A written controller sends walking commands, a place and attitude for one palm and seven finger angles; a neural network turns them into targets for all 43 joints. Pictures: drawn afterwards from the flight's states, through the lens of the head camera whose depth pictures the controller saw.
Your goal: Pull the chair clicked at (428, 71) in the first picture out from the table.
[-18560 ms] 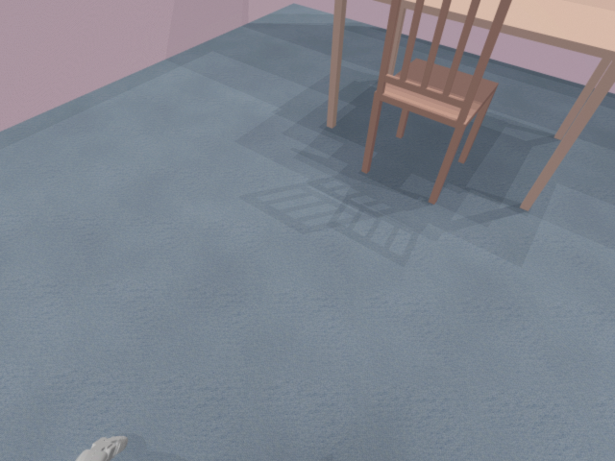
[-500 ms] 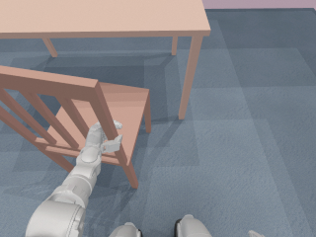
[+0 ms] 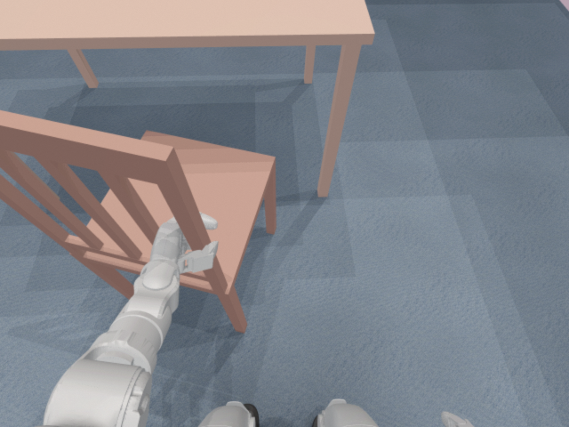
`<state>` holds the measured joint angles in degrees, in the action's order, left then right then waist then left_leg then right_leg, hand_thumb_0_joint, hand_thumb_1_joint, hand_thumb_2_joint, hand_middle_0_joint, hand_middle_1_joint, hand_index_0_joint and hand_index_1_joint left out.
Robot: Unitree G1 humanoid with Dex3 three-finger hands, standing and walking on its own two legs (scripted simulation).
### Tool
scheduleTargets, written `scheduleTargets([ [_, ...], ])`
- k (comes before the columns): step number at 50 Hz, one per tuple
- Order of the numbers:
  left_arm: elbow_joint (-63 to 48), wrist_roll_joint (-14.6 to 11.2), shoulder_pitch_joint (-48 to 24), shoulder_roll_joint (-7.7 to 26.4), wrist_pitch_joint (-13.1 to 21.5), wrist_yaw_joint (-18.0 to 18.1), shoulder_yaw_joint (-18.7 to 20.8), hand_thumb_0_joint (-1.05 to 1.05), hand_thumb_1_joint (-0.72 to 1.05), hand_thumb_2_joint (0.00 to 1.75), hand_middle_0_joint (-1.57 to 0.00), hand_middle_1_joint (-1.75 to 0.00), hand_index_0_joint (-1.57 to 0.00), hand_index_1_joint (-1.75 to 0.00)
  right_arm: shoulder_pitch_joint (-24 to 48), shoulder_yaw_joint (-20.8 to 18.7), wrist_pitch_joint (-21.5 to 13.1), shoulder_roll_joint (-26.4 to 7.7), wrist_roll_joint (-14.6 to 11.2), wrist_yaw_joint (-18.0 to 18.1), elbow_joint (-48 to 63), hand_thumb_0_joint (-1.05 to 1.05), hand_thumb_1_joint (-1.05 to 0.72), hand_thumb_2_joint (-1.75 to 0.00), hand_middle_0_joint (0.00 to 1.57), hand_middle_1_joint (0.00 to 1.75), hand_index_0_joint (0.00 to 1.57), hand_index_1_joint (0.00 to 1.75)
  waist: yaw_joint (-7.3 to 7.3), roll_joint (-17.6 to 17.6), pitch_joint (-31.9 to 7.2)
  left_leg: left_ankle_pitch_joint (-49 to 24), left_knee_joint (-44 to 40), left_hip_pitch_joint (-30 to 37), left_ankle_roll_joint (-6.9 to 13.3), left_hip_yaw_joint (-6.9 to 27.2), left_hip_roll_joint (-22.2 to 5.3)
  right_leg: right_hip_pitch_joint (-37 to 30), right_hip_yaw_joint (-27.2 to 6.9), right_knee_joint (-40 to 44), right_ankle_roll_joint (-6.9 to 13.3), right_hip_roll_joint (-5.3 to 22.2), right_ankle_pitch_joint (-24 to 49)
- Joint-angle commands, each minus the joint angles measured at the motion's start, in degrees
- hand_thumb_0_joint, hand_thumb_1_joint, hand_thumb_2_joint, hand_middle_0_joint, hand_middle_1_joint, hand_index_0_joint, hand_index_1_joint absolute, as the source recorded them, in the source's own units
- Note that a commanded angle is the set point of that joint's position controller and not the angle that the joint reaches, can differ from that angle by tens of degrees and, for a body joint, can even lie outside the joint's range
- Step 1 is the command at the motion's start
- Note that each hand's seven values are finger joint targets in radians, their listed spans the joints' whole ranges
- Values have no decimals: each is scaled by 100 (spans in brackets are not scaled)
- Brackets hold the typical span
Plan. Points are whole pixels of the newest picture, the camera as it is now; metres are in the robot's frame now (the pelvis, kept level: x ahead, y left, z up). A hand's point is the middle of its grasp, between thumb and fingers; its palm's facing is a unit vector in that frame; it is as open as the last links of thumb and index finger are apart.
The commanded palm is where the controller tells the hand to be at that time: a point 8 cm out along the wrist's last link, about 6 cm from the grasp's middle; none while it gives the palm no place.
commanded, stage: step backward, pulling the chair out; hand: left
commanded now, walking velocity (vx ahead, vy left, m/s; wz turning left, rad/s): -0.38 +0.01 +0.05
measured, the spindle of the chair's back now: (100, 216) +0.44 +0.33 -0.07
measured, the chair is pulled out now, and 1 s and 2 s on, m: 0.26 0.48 0.70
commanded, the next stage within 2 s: stop walking, hand still on the chair in 1.20 s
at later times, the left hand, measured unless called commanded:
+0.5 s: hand (199, 310) +0.28 +0.14 -0.06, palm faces -0.02 -0.98 -0.18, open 6.1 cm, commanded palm +0.28 +0.18 -0.06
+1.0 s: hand (191, 416) +0.14 +0.13 -0.06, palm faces -0.03 -0.99 -0.17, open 6.3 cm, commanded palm +0.15 +0.18 -0.06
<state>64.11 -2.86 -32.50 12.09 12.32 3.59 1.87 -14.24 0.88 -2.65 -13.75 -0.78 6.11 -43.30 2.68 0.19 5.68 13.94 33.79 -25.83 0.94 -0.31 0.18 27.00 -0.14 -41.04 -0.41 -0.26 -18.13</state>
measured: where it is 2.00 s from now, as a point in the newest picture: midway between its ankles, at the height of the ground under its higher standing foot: outside the picture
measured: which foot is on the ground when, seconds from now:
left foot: down 0.00-0.14, up 0.16-0.26, down 0.28-0.62, up 0.64-0.80, down 0.82-1.00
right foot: up 0.00-0.00, down 0.02-0.36, up 0.38-0.52, down 0.54-0.88, up 0.90-1.00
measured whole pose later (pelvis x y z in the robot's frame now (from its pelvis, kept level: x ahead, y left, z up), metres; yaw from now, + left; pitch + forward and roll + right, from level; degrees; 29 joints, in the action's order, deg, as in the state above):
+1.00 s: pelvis -0.22 +0.00 +0.00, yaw +1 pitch +4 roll +0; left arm 64.4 -3.0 -33.0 10.3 10.2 3.1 0.5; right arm -13.3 0.9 -4.7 -13.5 0.1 6.0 -43.5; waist 3.0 0.1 7.3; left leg 14.3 32.0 -21.3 -0.3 2.6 0.5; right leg 25.9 -0.3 -39.0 -0.3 0.2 -19.2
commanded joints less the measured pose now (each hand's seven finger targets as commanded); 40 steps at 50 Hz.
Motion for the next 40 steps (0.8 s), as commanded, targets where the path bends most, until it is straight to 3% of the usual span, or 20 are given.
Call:
scheduleTargets([
  [1, -895, 260, -2367, 777, 478, 61, 71, 0, 90, 90, -50, -145, -50, -145, -479, -320, -247, -949, -11, -22, 145, 0, -90, -90, 20, 30, 20, 30, 89, 986, -2985, -4919, 280, 2564, 197, 876, -1327, -740, -226, 1048, 52, 270, 1766],
  [3, -744, 312, -2268, 966, 520, 50, 150, 0, 90, 90, -50, -145, -50, -145, -361, -311, -247, -953, -9, 8, 143, 0, -90, -90, 20, 30, 20, 30, 68, 1035, -2651, -3967, 207, 1720, 31, 735, -1141, -1180, -318, 1124, 114, 515, 2916],
  [4, -859, 310, -2205, 1242, 573, 66, 316, 0, 90, 90, -50, -145, -50, -145, -432, -313, -245, -929, -41, 42, 129, 0, -90, -90, 20, 30, 20, 30, 95, 652, -3007, -3346, 334, 1465, -102, 489, -922, -1695, -596, 1139, 151, 745, 4163],
  [6, -776, 245, -2024, 1465, 503, 97, 494, 0, 90, 90, -50, -145, -50, -145, -316, -310, -251, -886, -118, 137, 284, 0, -90, -90, 20, 30, 20, 30, 47, -345, -3396, -335, 1018, 398, -342, 315, -322, -2739, -1070, 1082, 402, 1475, 6169],
  [8, -655, 207, -1871, 1421, 319, 62, 490, 0, 90, 90, -50, -145, -50, -145, -20, -242, -224, -840, -132, 110, 393, 0, -90, -90, 20, 30, 20, 30, -30, -457, -3099, 1116, 1417, -86, -334, 607, -155, -2613, -1088, 1205, 646, 1821, 5514],
  [11, -870, 208, -1839, 1295, 261, 47, 419, 0, 90, 90, -50, -145, -50, -145, -37, -158, -266, -842, -88, 176, 328, 0, -90, -90, 20, 30, 20, 30, 27, -417, -2858, 690, 607, 385, -308, 583, -204, -2278, -760, 1249, 593, 1604, 4672],
  [14, -1132, 189, -1888, 1072, 259, 80, 186, 0, 90, 90, -50, -145, -50, -145, -190, -205, -244, -1025, -69, 224, 338, 0, -90, -90, 20, 30, 20, 30, 112, 119, -2921, -3032, -651, 1300, -63, 777, -718, -1733, -61, 696, -19, 644, 3783],
  [16, -1327, 121, -2012, 716, 286, 17, -28, 0, 90, 90, -50, -145, -50, -145, -248, -254, -173, -921, -81, 141, 469, 0, -90, -90, 20, 30, 20, 30, 95, 462, -3022, -3984, -434, 1896, 166, 990, -1046, -1191, -83, 677, -136, 203, 2418],
  [18, -1500, 134, -2341, 508, 301, -52, -210, 0, 90, 90, -50, -145, -50, -145, -37, -194, -126, -803, 38, 96, 536, 0, -90, -90, 20, 30, 20, 30, 116, 1540, -2869, -4142, -839, 2043, 322, 1358, -1379, -586, -50, -145, -49, 83, 74],
  [19, -1509, 136, -2295, 596, 329, -20, -65, 0, 90, 90, -50, -145, -50, -145, -118, -237, -128, -805, 78, 58, 541, 0, -90, -90, 20, 30, 20, 30, 70, 1611, -2819, -4250, -889, 2264, 467, 1532, -1530, -342, -104, -320, -7, 10, -620],
  [23, -1215, 138, -1969, 720, 348, 29, 115, 0, 90, 90, -50, -145, -50, -145, -387, -306, -225, -862, 63, -56, 385, 0, -90, -90, 20, 30, 20, 30, 82, 1187, -3002, -5575, -202, 3273, 539, 1401, -1612, -246, -179, 500, 23, -11, -26],
  [28, -1022, 222, -2064, 1025, 408, -16, 221, 0, 90, 90, -50, -145, -50, -145, -141, -304, -290, -833, -35, -46, 379, 0, -90, -90, 20, 30, 20, 30, 57, 927, -2562, -3318, -64, 1572, 161, 842, -1115, -1448, -335, 1354, 52, 358, 2442],
  [29, -1070, 196, -2060, 1210, 444, 2, 285, 0, 90, 90, -50, -145, -50, -145, -168, -295, -303, -817, -76, -13, 381, 0, -90, -90, 20, 30, 20, 30, 82, 665, -2649, -2486, 59, 1242, -13, 581, -848, -1672, -563, 1454, 117, 647, 3203],
  [30, -1013, 158, -2021, 1504, 448, 43, 469, 0, 90, 90, -50, -145, -50, -145, -225, -330, -331, -781, -150, 36, 375, 0, -90, -90, 20, 30, 20, 30, 80, -213, -2931, -925, 678, 872, -230, 235, -426, -2071, -909, 1578, 273, 1134, 3980],
  [31, -827, 157, -1828, 1614, 366, 60, 568, 0, 90, 90, -50, -145, -50, -145, -73, -321, -345, -805, -178, 50, 468, 0, -90, -90, 20, 30, 20, 30, -1, -585, -2851, 938, 1390, 447, -344, 265, -44, -2082, -1233, 1748, 524, 1650, 4421],
  [32, -675, 119, -1704, 1623, 270, 60, 579, 0, 90, 90, -50, -145, -50, -145, 84, -298, -350, -822, -182, 59, 510, 0, -90, -90, 20, 30, 20, 30, -96, -645, -2778, 1474, 1971, 143, -343, 535, 109, -2002, -1304, 1759, 742, 1891, 4221],
  [33, -708, 135, -1785, 1501, 219, 51, 516, 0, 90, 90, -50, -145, -50, -145, 253, -263, -361, -795, -161, 49, 494, 0, -90, -90, 20, 30, 20, 30, -178, -427, -2671, 1574, 2302, 95, -340, 701, 50, -1779, -1365, 1818, 893, 2037, 3481],
  [35, -834, 175, -1778, 1252, 202, 44, 438, 0, 90, 90, -50, -145, -50, -145, 131, -136, -415, -692, -92, 95, 358, 0, -90, -90, 20, 30, 20, 30, -124, -392, -2650, 1457, 1937, 69, -317, 779, -38, -2086, -1081, 1702, 978, 1889, 3584],
  [38, -834, 138, -1751, 1207, 122, 126, 399, 0, 90, 90, -50, -145, -50, -145, -85, -72, -420, -830, -77, 175, 223, 0, -90, -90, 20, 30, 20, 30, 27, -558, -2432, 879, 159, 523, -282, 534, -32, -2188, -480, 1445, 584, 1447, 3825],
  [40, -1039, 98, -1910, 971, 153, 143, 149, 0, 90, 90, -50, -145, -50, -145, -239, -118, -437, -1000, -89, 220, 185, 0, -90, -90, 20, 30, 20, 30, 79, -190, -2605, -1384, -987, 1123, -107, 731, -453, -1887, -135, 1043, 181, 988, 3093],
])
